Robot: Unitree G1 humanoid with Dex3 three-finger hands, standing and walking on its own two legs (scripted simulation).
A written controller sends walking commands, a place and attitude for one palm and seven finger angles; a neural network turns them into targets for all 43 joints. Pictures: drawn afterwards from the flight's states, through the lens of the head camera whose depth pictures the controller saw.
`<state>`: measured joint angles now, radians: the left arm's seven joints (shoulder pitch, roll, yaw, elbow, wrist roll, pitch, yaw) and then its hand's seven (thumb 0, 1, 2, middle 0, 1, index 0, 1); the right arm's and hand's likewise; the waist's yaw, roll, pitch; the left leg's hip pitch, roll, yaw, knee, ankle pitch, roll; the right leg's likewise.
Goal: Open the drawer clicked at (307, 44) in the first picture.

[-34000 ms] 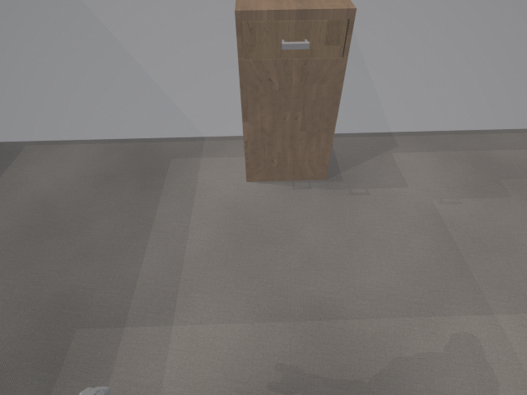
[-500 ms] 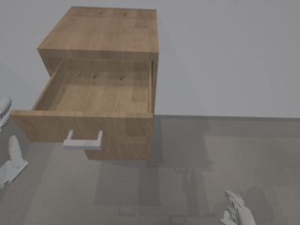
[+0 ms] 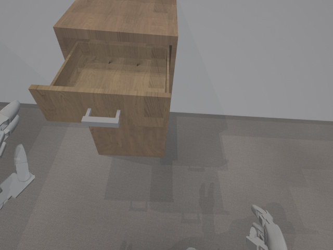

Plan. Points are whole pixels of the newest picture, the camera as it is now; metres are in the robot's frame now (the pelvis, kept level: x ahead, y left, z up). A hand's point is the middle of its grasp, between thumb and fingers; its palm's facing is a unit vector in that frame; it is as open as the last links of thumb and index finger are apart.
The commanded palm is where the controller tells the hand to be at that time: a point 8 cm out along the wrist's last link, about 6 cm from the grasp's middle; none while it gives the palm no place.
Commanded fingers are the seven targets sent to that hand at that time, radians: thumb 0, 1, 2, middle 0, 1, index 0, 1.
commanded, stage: stop stepping back and stand still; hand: left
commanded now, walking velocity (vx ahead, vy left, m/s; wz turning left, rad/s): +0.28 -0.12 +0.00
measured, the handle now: (102, 117) +0.48 +0.21 +0.00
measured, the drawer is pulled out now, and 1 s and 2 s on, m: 0.29 0.29 0.29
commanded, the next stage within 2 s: let the arm hang, fingers relaxed in 0.60 s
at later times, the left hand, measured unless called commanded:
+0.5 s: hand (14, 215) +0.14 +0.22 +0.17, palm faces +0.33 -0.83 -0.45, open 7.4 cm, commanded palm +0.09 +0.27 +0.19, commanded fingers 0.00 0.90 0.90 -0.20 -0.30 -0.20 -0.30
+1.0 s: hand out of the picture +0.01 +0.17 -0.16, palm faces -0.01 -0.98 -0.18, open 7.1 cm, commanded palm none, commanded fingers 0.00 0.90 0.90 -0.20 -0.30 -0.20 -0.30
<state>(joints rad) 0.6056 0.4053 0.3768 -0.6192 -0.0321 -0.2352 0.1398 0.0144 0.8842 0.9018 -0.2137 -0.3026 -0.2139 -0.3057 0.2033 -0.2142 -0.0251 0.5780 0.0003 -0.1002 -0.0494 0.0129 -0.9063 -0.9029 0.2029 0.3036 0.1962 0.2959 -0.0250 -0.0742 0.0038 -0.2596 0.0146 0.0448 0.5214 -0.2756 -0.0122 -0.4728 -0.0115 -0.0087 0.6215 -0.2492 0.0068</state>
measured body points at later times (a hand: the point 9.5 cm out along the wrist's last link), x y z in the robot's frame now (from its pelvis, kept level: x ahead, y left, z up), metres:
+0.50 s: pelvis -0.05 -0.01 +0.00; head -0.06 +0.01 +0.45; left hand +0.12 +0.27 +0.20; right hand +0.08 -0.26 -0.07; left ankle -0.04 +0.10 -0.73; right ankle -0.03 -0.11 -0.73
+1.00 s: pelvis -0.05 +0.00 +0.00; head -0.04 +0.01 +0.45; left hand +0.01 +0.22 -0.15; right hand +0.02 -0.24 -0.13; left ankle -0.04 +0.10 -0.73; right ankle -0.03 -0.11 -0.73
